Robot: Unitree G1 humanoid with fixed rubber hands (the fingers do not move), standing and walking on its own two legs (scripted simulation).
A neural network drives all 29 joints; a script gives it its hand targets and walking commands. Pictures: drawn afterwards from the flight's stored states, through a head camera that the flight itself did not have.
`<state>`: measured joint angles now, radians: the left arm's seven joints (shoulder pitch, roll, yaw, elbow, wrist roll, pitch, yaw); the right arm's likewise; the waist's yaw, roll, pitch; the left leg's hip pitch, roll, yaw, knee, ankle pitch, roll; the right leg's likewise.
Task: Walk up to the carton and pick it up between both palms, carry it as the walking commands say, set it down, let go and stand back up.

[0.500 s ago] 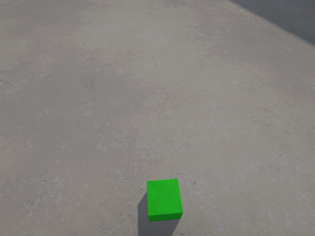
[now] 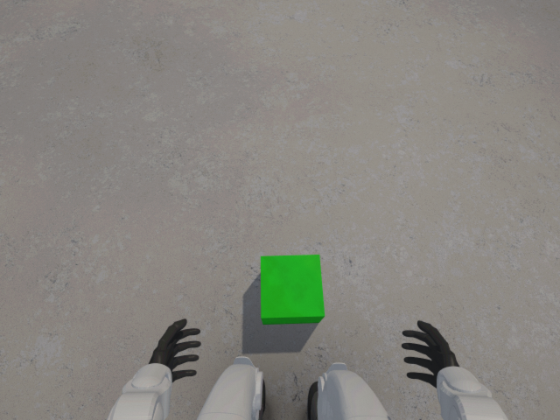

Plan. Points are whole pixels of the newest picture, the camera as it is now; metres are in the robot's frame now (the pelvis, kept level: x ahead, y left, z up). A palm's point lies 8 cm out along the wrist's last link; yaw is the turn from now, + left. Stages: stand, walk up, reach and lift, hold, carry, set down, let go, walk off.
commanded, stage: reach and lift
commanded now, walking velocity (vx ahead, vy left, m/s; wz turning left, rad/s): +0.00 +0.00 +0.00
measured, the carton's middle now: (290, 290) +0.41 -0.01 -0.64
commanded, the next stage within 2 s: none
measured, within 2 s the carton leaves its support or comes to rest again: neither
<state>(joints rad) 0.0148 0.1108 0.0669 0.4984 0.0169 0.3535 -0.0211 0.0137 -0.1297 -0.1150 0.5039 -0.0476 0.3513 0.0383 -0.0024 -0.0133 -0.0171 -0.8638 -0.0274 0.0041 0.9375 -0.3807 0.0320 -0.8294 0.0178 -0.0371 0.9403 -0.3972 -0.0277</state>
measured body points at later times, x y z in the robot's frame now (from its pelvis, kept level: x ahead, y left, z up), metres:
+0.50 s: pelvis -0.06 -0.01 -0.04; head +0.15 -0.01 +0.36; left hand +0.31 +0.18 -0.16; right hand +0.31 -0.22 -0.15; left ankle +0.03 +0.10 -0.68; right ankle +0.01 -0.10 -0.68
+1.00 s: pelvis -0.04 +0.00 -0.06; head +0.26 +0.00 +0.28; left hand +0.44 +0.17 -0.19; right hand +0.44 -0.20 -0.19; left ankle +0.03 +0.10 -0.68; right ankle +0.01 -0.10 -0.68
